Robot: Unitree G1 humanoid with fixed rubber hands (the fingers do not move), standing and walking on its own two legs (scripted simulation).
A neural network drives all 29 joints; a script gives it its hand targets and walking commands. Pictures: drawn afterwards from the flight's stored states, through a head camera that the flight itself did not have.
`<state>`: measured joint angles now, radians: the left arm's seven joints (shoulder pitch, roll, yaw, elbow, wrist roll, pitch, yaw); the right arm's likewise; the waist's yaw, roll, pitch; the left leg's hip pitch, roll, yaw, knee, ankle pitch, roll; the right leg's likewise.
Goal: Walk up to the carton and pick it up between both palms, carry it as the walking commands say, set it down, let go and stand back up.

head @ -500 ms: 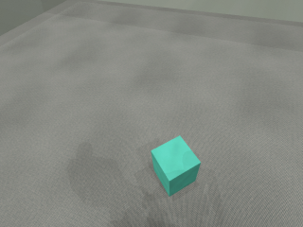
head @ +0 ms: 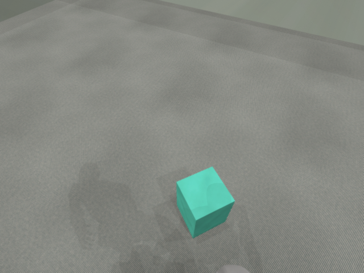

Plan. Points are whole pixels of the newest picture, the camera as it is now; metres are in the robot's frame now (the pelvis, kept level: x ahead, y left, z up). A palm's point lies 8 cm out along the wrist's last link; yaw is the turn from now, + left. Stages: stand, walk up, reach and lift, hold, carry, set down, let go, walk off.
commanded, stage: walk up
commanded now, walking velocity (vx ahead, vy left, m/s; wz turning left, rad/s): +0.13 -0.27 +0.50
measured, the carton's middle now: (202, 203) +0.52 -0.11 -0.64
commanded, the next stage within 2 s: stand in 1.78 s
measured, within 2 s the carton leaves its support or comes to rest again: neither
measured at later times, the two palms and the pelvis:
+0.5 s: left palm out of the picture +0.03 +0.09 -0.14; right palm (332, 225) +0.23 -0.39 -0.13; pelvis +0.07 -0.16 -0.01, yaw +15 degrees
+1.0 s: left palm out of the picture +0.12 +0.00 -0.11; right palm out of the picture +0.26 -0.51 -0.15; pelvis +0.13 -0.27 -0.01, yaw +19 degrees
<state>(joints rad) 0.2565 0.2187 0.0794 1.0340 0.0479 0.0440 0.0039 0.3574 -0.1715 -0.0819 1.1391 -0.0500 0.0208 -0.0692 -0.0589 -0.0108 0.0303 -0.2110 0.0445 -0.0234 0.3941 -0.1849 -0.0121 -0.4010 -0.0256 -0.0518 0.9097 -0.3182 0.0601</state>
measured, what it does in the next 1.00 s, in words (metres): steps to the right, turning left: right foot, then left foot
